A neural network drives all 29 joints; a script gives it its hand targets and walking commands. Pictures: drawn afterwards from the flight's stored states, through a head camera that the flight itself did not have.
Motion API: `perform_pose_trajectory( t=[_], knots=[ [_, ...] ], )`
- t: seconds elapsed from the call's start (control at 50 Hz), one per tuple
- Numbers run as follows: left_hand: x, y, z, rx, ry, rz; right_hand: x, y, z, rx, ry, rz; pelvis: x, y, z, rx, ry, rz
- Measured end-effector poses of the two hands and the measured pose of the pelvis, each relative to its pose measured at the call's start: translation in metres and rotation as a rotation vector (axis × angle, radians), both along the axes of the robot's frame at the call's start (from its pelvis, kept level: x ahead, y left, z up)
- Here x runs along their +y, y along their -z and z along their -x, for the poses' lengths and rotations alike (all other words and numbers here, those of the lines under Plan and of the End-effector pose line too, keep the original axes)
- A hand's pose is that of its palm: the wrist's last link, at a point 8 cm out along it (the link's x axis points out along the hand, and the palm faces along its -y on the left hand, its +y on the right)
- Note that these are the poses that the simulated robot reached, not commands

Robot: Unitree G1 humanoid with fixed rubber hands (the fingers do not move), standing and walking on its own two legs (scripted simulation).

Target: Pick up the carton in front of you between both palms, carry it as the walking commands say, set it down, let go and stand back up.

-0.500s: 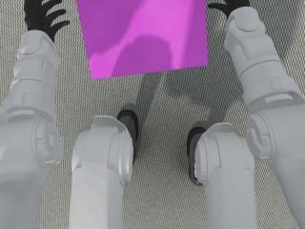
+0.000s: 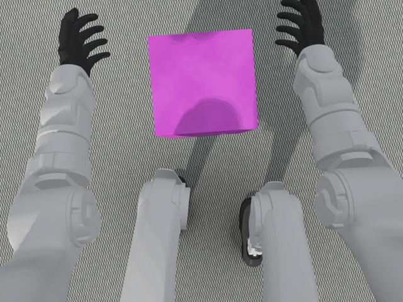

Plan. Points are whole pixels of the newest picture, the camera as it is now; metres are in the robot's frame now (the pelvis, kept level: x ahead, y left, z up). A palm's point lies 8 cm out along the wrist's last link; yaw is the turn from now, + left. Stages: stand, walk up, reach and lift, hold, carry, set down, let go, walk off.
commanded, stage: set down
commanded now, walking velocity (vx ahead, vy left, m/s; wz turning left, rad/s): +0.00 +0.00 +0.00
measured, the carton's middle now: (202, 95) +0.50 +0.07 -0.33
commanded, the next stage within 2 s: let go in 0.58 s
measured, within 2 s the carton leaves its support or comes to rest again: neither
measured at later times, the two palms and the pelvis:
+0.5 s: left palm out of the picture +0.48 +0.29 +0.03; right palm out of the picture +0.55 -0.10 +0.03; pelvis +0.03 +0.00 +0.13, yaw +1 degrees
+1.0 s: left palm out of the picture +0.39 +0.29 +0.15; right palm out of the picture +0.44 -0.14 +0.15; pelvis +0.08 +0.02 +0.26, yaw +2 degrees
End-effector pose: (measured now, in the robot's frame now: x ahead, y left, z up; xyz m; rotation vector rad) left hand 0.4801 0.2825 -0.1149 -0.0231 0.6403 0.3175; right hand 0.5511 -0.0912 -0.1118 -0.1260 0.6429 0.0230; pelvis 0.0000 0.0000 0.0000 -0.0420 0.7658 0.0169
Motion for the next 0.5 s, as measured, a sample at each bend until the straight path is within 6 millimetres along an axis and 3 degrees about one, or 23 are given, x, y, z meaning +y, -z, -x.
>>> perform_pose_trajectory(
  t=[0.2, 0.5],
  knots=[
    [0.005, -0.052, 0.002, -0.008, 0.002, -0.009, -0.005, -0.047, 0.004, -0.024, -0.006, 0.000, 0.001, -0.045, -0.009, 0.039, 0.004, -0.006],
    [0.011, -0.149, 0.004, -0.015, 0.017, 0.000, -0.006, -0.146, 0.003, -0.021, -0.015, 0.002, 0.003, -0.130, -0.026, 0.037, -0.012, -0.002]
  ],
)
